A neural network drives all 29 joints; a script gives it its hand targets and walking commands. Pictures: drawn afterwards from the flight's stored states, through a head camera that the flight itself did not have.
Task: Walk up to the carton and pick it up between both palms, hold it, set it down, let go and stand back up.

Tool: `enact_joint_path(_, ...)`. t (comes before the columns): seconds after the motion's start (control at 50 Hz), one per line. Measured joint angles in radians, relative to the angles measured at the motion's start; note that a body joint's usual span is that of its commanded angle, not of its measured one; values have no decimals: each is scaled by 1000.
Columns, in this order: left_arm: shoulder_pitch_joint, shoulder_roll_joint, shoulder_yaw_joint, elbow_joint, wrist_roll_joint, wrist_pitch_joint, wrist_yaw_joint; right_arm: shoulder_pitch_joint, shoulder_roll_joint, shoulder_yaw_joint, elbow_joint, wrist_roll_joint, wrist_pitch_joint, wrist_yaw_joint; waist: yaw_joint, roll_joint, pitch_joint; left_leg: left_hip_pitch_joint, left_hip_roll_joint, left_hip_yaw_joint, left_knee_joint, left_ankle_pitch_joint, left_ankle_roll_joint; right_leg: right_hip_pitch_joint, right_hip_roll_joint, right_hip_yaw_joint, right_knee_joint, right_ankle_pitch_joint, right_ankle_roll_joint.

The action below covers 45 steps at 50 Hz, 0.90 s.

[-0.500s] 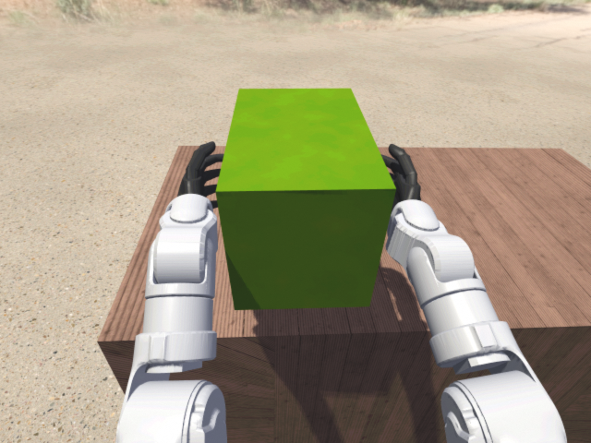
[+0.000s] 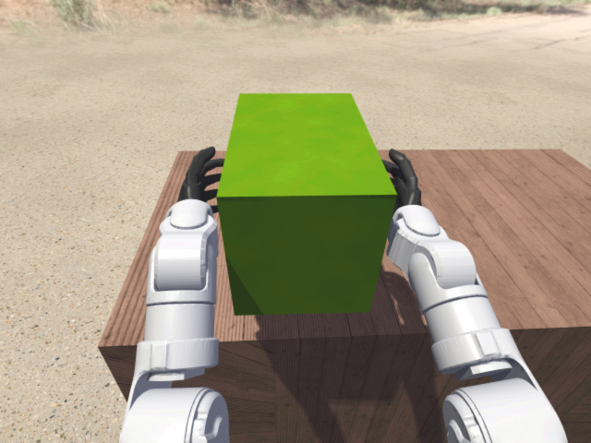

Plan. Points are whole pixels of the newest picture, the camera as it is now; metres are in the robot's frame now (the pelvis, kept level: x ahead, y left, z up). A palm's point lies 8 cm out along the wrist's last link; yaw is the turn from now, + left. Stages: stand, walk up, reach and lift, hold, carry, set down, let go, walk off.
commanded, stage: hold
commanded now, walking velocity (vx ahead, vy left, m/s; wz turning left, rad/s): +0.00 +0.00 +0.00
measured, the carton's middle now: (298, 192) +0.41 +0.00 +0.20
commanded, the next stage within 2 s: none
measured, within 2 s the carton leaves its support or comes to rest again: neither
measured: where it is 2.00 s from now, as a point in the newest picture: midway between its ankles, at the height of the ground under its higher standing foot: outside the picture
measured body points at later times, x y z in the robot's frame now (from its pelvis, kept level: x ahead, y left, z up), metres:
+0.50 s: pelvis -0.01 +0.00 +0.00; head -0.07 +0.02 +0.45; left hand +0.38 +0.14 +0.22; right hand +0.37 -0.13 +0.21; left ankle +0.01 +0.13 -0.74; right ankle +0.01 -0.13 -0.74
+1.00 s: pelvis -0.01 +0.00 +0.00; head -0.06 +0.03 +0.45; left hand +0.38 +0.14 +0.22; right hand +0.38 -0.13 +0.21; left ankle +0.01 +0.13 -0.74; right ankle +0.01 -0.13 -0.74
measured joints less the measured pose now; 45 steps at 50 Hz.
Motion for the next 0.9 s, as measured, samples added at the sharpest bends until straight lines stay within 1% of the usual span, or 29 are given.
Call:
enact_joint_path(0.12, -17, 7, 11, 4, 11, 5, -5, -34, 1, 1, 39, 2, -13, 5, 2, -3, 7, 9, -1, 2, -7, 7, -2, 5, -1, 3, 0, 4, -1)
enact_joint_path(0.24, -47, 6, 37, 50, 29, -6, -15, -61, 13, -21, 92, -23, -27, 21, 5, -4, 5, 15, -3, 2, -20, 18, -1, 6, -4, 3, -2, 8, -2)
enact_joint_path(0.32, -56, 11, 40, 71, 30, -15, -18, -65, 17, -25, 110, -31, -37, 22, 3, -4, 3, 10, -3, 0, -21, 21, -2, 2, -3, 0, -3, 11, -3)
enact_joint_path(0.6, -61, 16, 34, 93, 26, -36, -15, -63, 12, -18, 125, -27, -61, 20, 4, -9, 0, -7, -1, 1, -16, 23, -3, -15, -1, 1, 1, 14, -4)
enact_joint_path(0.9, -49, 16, 26, 75, 24, -33, -12, -58, 10, -11, 116, -19, -63, 19, 0, -11, 4, -2, -3, -2, -14, 18, -2, -4, -2, -3, -3, 10, -3)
